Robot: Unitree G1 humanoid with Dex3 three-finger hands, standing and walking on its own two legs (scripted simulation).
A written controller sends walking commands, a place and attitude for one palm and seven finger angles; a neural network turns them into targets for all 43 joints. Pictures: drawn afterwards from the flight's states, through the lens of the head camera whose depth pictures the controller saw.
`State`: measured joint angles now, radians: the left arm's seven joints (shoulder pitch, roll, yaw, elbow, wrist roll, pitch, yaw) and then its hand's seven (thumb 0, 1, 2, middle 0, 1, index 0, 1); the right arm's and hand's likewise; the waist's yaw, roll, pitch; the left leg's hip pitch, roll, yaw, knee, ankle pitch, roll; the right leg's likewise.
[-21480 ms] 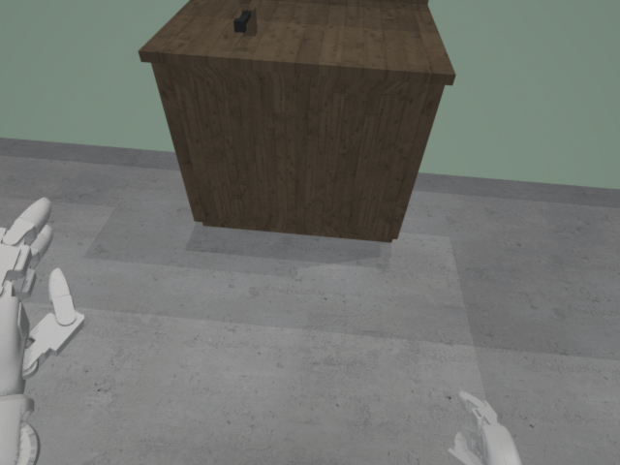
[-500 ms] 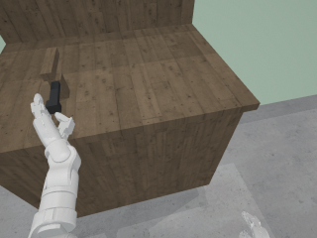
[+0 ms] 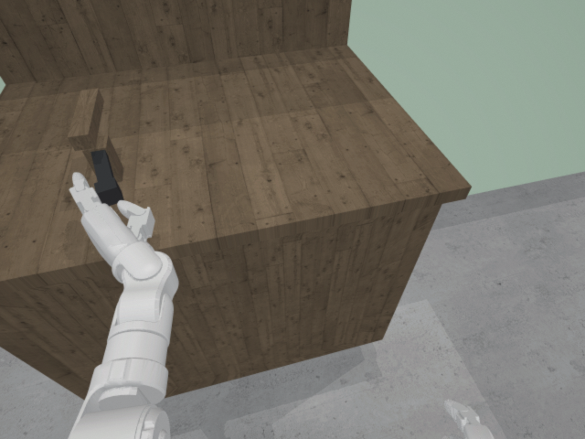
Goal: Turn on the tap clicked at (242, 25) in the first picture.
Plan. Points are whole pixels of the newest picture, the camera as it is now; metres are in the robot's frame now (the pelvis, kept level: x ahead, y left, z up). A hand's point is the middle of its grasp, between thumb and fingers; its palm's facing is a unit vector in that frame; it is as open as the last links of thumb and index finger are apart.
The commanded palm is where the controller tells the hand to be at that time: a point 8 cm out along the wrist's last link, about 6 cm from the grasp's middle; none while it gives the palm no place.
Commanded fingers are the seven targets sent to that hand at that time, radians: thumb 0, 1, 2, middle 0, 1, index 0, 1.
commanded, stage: push the lever round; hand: left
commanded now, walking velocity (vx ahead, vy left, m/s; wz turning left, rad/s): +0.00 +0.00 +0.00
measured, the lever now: (109, 192) +0.41 +0.29 +0.12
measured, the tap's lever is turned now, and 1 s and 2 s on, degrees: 13 46 79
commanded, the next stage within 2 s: lift the hand up off the lever in 1.50 s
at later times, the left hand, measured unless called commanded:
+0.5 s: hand (179, 196) +0.43 +0.20 +0.10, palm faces +0.81 -0.58 -0.08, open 8.0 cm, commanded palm +0.38 +0.22 +0.11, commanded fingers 0.00 0.90 0.90 -0.15 -0.15 -0.15 -0.15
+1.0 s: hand (188, 186) +0.45 +0.19 +0.10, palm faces +0.84 -0.53 -0.11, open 8.4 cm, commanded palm +0.40 +0.21 +0.11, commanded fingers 0.00 0.90 0.90 -0.15 -0.15 -0.15 -0.15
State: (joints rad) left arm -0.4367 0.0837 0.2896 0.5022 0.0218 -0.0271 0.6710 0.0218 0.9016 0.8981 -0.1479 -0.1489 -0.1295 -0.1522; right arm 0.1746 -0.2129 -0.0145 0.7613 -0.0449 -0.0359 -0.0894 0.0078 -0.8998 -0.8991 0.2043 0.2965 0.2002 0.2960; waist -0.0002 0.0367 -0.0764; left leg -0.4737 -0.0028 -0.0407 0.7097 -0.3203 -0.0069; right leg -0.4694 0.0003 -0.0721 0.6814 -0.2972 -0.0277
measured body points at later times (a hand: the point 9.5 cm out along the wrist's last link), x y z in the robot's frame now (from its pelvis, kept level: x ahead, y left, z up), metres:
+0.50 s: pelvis +0.00 -0.01 -0.01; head +0.02 -0.02 +0.44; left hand +0.38 +0.23 +0.11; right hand +0.11 -0.26 -0.13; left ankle +0.03 +0.12 -0.72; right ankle +0.03 -0.10 -0.72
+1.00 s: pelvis +0.00 -0.02 -0.01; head +0.04 -0.03 +0.44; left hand +0.41 +0.22 +0.11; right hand +0.08 -0.27 -0.14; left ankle +0.03 +0.12 -0.72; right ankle +0.03 -0.10 -0.72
